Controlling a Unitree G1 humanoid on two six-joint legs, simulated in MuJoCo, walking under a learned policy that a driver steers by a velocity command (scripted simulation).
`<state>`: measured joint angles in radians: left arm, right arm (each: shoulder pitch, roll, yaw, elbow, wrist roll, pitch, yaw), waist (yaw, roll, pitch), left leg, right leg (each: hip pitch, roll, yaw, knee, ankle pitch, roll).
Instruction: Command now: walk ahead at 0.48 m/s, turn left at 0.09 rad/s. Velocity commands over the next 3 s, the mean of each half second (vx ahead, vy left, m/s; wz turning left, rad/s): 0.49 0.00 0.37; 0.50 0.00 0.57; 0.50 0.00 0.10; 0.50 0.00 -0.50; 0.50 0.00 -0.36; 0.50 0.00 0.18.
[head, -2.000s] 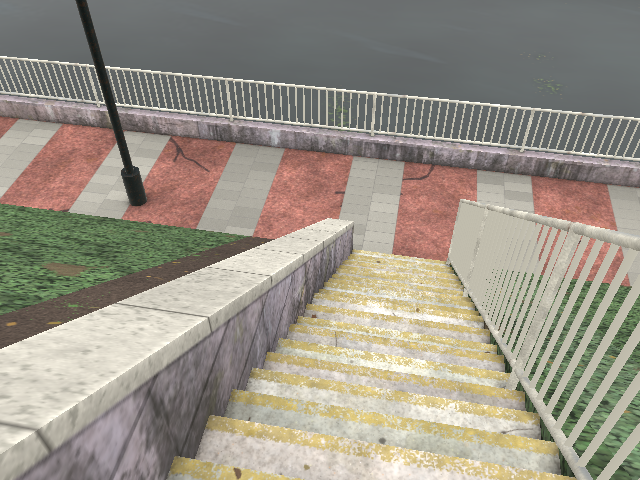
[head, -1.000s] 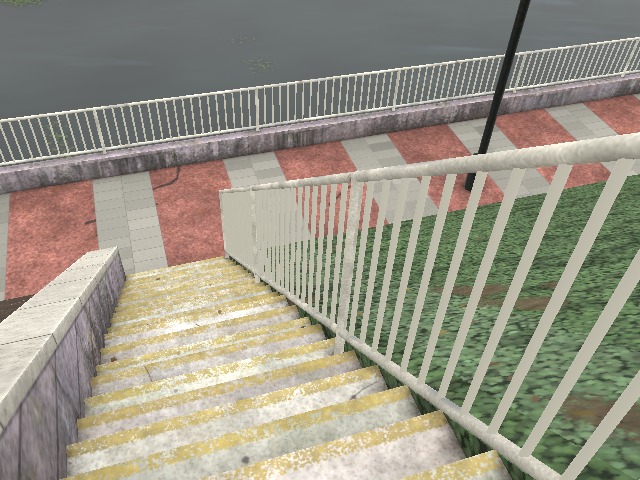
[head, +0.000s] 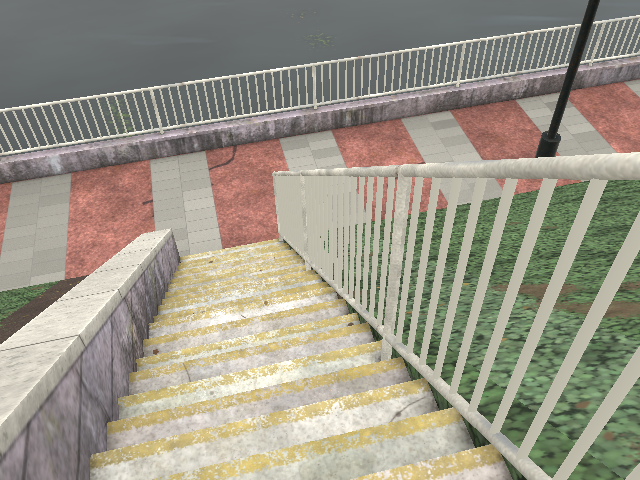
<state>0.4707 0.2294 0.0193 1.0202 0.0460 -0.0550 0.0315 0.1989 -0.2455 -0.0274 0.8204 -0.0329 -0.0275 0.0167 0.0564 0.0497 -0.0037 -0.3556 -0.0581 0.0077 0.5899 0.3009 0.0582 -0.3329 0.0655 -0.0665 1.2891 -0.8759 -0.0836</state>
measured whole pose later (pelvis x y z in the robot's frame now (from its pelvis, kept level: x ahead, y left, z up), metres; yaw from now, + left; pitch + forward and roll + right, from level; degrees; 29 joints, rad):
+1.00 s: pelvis +0.47 +0.05 -0.42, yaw +29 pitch -3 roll -6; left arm 0.51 0.19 0.03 1.04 0.04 -0.05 0.04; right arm 0.07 -0.22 -0.05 0.86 -0.01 -0.02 0.02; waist 0.08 0.08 0.02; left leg -0.35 0.05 0.00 0.47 0.42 0.12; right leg -0.21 -0.13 -0.26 1.52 -0.82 0.00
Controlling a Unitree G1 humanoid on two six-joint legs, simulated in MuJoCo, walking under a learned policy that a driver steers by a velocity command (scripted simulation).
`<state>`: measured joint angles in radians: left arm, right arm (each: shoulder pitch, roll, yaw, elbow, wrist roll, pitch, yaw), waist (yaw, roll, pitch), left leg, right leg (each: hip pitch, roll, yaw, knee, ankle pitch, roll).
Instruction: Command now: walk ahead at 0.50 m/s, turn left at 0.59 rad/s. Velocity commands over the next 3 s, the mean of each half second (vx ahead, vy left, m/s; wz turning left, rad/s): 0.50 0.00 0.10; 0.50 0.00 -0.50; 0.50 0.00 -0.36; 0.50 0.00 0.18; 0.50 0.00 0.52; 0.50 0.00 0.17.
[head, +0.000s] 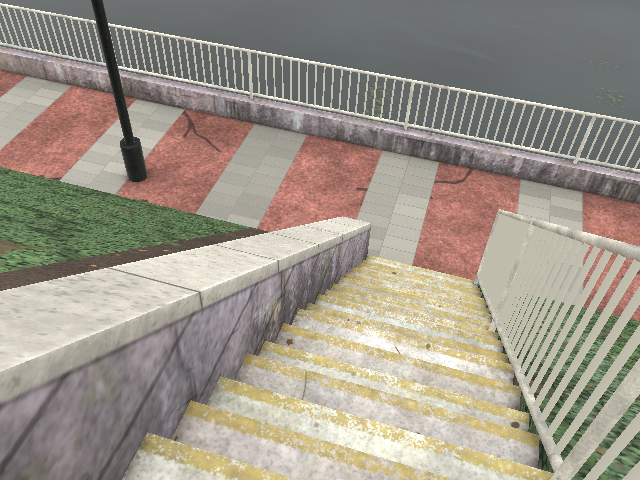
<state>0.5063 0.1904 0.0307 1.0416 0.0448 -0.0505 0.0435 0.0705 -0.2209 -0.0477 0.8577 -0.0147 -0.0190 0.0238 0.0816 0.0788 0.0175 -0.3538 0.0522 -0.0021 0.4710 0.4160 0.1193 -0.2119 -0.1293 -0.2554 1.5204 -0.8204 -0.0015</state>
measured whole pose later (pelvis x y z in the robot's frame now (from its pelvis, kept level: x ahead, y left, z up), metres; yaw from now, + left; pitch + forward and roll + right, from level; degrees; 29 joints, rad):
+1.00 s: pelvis +0.48 +0.01 -0.35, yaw -17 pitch +0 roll +0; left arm 0.48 0.17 0.00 0.93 0.01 -0.04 0.04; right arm 0.18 -0.21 -0.03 0.84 -0.04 -0.05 -0.01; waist 0.10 0.06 -0.08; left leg -0.47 -0.02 -0.08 0.58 0.47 0.00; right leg -0.26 0.23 0.19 1.20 -0.89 -0.13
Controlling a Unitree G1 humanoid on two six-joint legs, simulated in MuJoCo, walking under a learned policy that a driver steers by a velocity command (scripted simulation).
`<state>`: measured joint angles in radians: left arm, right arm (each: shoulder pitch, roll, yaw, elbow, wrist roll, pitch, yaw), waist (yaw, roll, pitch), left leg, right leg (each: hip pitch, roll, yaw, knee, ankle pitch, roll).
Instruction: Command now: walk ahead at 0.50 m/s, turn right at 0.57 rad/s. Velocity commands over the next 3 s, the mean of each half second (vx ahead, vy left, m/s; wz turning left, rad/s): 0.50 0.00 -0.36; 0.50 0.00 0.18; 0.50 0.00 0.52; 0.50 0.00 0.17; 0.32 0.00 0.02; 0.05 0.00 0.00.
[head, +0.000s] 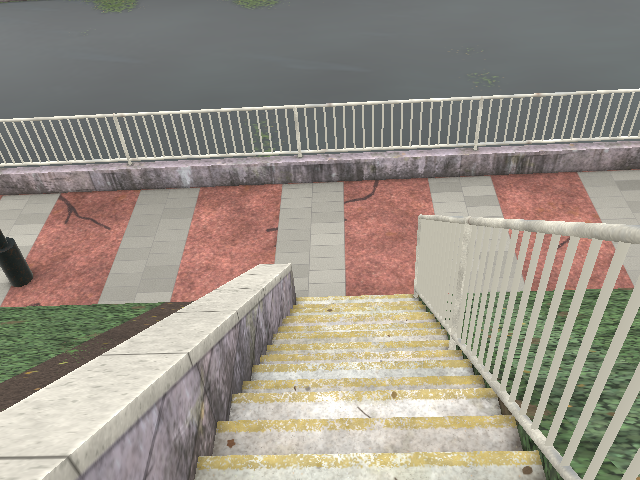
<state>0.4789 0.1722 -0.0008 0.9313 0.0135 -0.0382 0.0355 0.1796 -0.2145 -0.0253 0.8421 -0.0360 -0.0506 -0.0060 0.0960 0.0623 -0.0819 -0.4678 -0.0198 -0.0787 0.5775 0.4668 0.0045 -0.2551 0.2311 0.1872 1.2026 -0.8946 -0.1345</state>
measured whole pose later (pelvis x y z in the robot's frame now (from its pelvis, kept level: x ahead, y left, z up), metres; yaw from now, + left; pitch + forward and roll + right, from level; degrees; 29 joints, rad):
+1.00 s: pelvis +0.46 -0.05 -0.43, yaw +0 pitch -2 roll -2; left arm 0.46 0.19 0.00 1.04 0.02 -0.07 0.04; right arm 0.19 -0.21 -0.03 0.90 -0.02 -0.01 0.00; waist 0.04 0.03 0.00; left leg -0.45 -0.01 -0.01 0.63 0.37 0.08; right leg -0.25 -0.02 -0.21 1.19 -0.89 -0.05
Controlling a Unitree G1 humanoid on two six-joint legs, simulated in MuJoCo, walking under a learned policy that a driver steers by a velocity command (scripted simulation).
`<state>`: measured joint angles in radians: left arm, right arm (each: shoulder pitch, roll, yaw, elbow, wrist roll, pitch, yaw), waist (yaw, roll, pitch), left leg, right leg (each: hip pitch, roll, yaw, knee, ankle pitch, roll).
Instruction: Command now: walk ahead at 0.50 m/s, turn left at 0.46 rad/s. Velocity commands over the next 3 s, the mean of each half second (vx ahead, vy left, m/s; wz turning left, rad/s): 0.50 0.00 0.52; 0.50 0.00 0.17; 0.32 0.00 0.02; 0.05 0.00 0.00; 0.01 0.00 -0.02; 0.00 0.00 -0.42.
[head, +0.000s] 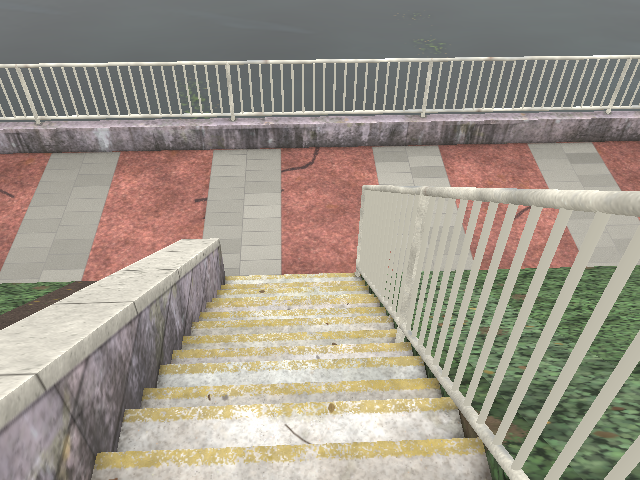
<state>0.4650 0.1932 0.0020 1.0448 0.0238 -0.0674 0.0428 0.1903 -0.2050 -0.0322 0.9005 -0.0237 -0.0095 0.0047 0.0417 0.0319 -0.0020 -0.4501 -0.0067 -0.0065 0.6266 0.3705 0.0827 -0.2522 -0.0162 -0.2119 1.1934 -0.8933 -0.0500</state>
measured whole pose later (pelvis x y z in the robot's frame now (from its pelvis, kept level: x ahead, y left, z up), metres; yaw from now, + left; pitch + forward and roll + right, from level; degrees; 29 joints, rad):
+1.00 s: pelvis +0.46 +0.02 -0.36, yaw +18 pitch -2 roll +0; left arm 0.63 0.12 -0.02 1.08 0.00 -0.05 0.04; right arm 0.12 -0.18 -0.01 0.97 -0.03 -0.01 0.02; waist 0.07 0.05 0.00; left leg -0.63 0.00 -0.03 0.76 0.48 0.06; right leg -0.20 0.12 -0.04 1.02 -0.78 -0.13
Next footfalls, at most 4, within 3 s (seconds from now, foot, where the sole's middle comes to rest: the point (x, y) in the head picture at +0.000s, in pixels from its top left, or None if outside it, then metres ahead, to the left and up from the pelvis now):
0.06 left None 0.13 0.08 -0.84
0.58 right None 0.40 -0.06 -1.05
1.12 left None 0.60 0.16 -1.24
1.54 right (324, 479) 0.86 0.04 -1.44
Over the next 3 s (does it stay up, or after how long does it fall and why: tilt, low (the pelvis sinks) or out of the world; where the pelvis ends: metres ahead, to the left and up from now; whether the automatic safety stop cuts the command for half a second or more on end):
stays up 0.79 0.13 -0.68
